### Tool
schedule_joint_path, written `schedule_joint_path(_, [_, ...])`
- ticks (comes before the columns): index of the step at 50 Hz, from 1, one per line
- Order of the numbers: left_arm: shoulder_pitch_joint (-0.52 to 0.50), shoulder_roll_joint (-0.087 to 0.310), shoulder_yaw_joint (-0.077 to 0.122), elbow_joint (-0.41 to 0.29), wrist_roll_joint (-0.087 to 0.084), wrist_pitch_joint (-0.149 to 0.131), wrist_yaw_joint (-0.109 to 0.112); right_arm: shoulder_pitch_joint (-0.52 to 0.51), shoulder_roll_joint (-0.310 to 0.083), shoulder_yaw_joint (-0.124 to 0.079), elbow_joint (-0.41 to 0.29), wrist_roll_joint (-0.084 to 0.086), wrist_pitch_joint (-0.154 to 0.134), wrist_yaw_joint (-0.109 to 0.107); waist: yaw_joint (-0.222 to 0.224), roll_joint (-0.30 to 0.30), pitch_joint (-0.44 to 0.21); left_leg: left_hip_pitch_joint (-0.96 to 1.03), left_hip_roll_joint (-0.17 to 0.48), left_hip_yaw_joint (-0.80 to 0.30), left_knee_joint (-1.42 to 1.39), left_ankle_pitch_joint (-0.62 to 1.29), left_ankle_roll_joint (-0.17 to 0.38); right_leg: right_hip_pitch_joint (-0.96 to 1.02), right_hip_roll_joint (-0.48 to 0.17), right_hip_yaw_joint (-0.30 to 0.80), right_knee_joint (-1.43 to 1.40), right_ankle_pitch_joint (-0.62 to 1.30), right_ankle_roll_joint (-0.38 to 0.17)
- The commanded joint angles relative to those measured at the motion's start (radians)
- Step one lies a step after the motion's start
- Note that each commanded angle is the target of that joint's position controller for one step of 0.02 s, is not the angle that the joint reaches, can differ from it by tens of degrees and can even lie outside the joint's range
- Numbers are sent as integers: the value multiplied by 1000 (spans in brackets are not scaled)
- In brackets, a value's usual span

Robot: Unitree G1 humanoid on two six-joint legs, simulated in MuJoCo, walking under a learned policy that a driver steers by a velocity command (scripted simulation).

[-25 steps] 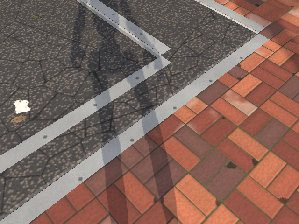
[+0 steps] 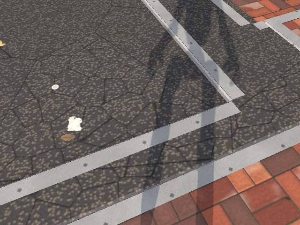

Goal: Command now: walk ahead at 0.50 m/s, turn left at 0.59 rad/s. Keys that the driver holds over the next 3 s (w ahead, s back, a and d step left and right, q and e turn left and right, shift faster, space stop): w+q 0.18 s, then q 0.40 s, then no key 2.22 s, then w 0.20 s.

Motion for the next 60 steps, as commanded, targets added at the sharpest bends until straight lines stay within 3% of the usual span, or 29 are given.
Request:
schedule_joint_path(1, [-5, 137, 37, -39, -5, -19, 4, -26, -39, -13, -97, -3, -2, 4, 1, -132, -9, -174, 78, -42, -52, 77, -14, 126, -292, 220, -233, 134, -161])
schedule_joint_path(7, [16, 179, 50, -11, -9, 0, 13, -163, -13, 2, -137, -5, -16, 33, 43, -106, 19, -153, 67, 25, -357, 335, -13, 177, -268, 13, -243, 262, -133])
schedule_joint_path(9, [48, 194, 54, 4, -16, 9, 15, -225, -6, 7, -159, -5, -18, 45, 66, -101, 39, -141, 55, 61, -432, 349, -2, 210, -278, -23, -237, 269, -124])
schedule_joint_path(11, [47, 210, 58, 11, -24, 26, 19, -259, -13, 4, -182, -9, -18, 57, 62, -106, 59, -114, 31, 98, -501, 314, 14, 244, -285, -64, -180, 437, -104])
schedule_joint_path(13, [38, 240, 66, 8, -38, 41, 29, -223, -46, -14, -190, -18, -17, 65, 23, -143, 13, -18, -26, 145, -532, 233, 45, 281, -287, -94, -56, 725, -76])
schedule_joint_path(14, [28, 252, 71, 3, -46, 48, 34, -152, -74, -29, -176, -20, -15, 66, -19, -159, -34, 76, -65, 166, -549, 204, 67, 281, -280, -105, 52, 848, -62])
schedule_joint_path(15, [9, 247, 69, -6, -54, 53, 38, -15, -117, -55, -141, -19, -13, 61, -97, -142, -103, 252, -102, 170, -622, 275, 99, 237, -253, -124, 225, 845, -35])
schedule_joint_path(16, [21, 215, 57, -15, -44, 47, 37, 108, -176, -82, -113, -21, -7, 41, -161, -76, -170, 494, -76, 95, -682, 470, 142, 70, -202, -137, 475, 624, 22])
schedule_joint_path(17, [110, 70, 15, -51, 34, 37, 23, 93, -283, -89, -121, -23, 3, 15, -45, 236, -257, 803, 190, -257, -557, 995, 257, -294, -63, -115, 838, -444, 84])
schedule_joint_path(18, [159, 126, 6, -62, 9, 21, 10, 72, -279, -76, -184, -41, -11, 27, -60, 192, -514, 921, 361, -648, -663, 852, 444, -421, 17, 124, 1066, -574, 97])
schedule_joint_path(19, [32, 200, 26, -74, -27, 19, 7, 45, -212, -61, -190, -38, -14, 36, -112, 39, -453, 848, 298, -525, -715, 783, 392, -457, -35, 186, 1064, -459, 82])
schedule_joint_path(20, [-23, 191, 21, -98, -31, 21, 14, -11, -177, -50, -180, -20, -18, 36, -83, 3, -309, 715, 246, -411, -733, 715, 344, -496, -62, 162, 990, -367, 74])
schedule_joint_path(21, [-26, 182, 21, -83, -13, 30, 29, -56, -150, -42, -180, -10, -17, 32, -50, -54, -221, 578, 201, -350, -754, 676, 305, -473, -95, 161, 923, -309, 82])
schedule_joint_path(22, [-15, 193, 26, -85, -4, 44, 37, -91, -140, -38, -184, -15, -12, 26, -15, -35, -180, 456, 176, -314, -781, 667, 293, -413, -108, 168, 872, -274, 85])
schedule_joint_path(25, [22, 169, 23, -77, 2, 73, 43, -127, -151, -40, -183, -38, -7, 15, 29, 5, -171, 286, 138, -256, -811, 723, 286, -299, -89, 150, 768, -236, 101])
schedule_joint_path(28, [-19, 143, 15, -90, 8, 85, 50, -115, -167, -46, -169, -29, 6, -5, 19, 14, -190, 269, 109, -243, -800, 676, 269, -299, -63, 153, 645, -171, 123])
schedule_joint_path(32, [-76, 133, 10, -104, -4, 100, 44, -131, -146, -35, -168, -28, 34, -24, -5, 55, -177, 246, 78, -258, -807, 365, 222, -265, -56, 159, 500, -69, 129])
schedule_joint_path(37, [-115, 129, 9, -131, -7, 85, 30, -104, -118, -17, -146, -36, 44, -13, -38, 98, -143, 280, 98, -321, -745, 343, 213, -175, -47, 141, 314, -125, 97])
schedule_joint_path(39, [-69, 109, 7, -122, -3, 72, 18, -114, -88, 0, -139, -26, 46, -12, 3, 91, -133, 269, 65, -318, -695, 345, 167, -41, -44, 122, 68, 27, 58])
schedule_joint_path(40, [-62, 143, 13, -127, 13, 67, 17, -72, -61, 9, -130, -32, 43, -13, -9, 45, -133, 233, 22, -295, -654, 246, 110, 44, -120, 188, 4, 161, 25])
schedule_joint_path(41, [-79, 225, 27, -146, 29, 70, 22, 7, -37, 15, -126, -50, 36, -12, -77, -166, -149, 166, -92, -174, -514, -18, 47, 110, -293, 345, 4, 400, -59])
schedule_joint_path(42, [-96, 176, 15, -125, 42, 73, 21, -23, -64, 7, -137, -43, 29, -13, -79, -301, -113, 139, -122, -79, -494, -140, 0, 27, -369, 461, -35, 386, -186])
schedule_joint_path(43, [-120, 128, 1, -137, 30, 70, 18, -50, -107, -4, -131, -48, 28, -15, -57, -257, -102, 173, -86, -71, -466, -136, -26, 9, -351, 454, -46, 336, -202])
schedule_joint_path(46, [-131, 145, 5, -127, -4, 70, 19, -91, -59, 3, -118, -49, 47, -11, -52, -218, -101, 278, -56, -53, -627, 86, -40, 12, -236, 323, -2, 237, -94])
schedule_joint_path(47, [-115, 135, 2, -123, -3, 70, 18, -96, -42, 8, -114, -49, 50, -5, -49, -205, -100, 332, -52, -57, -666, 159, -34, -11, -199, 283, 7, 179, -59])
schedule_joint_path(49, [-63, 125, -2, -124, 8, 66, 7, -110, -73, 3, -110, -44, 56, -1, -6, -130, -82, 359, -39, -74, -644, 229, 0, -52, -131, 219, 15, 28, -9])
schedule_joint_path(50, [-72, 129, -3, -125, 10, 65, 3, -99, -66, 1, -103, -41, 56, 0, -16, -112, -73, 330, -42, -78, -645, 201, 17, -39, -114, 191, 26, -11, 5])
schedule_joint_path(55, [-72, 103, -7, -131, 3, 72, 7, -108, -47, 6, -82, -44, 37, -1, -1, -28, -71, 299, -23, -106, -681, 241, 21, 9, -86, 144, 95, 55, 11])
schedule_joint_path(60, [-70, 93, -8, -127, 4, 79, 9, -104, -40, 10, -65, -41, 30, -7, 0, -14, -57, 288, -19, -113, -689, 223, 18, 22, -76, 136, 100, 53, 18])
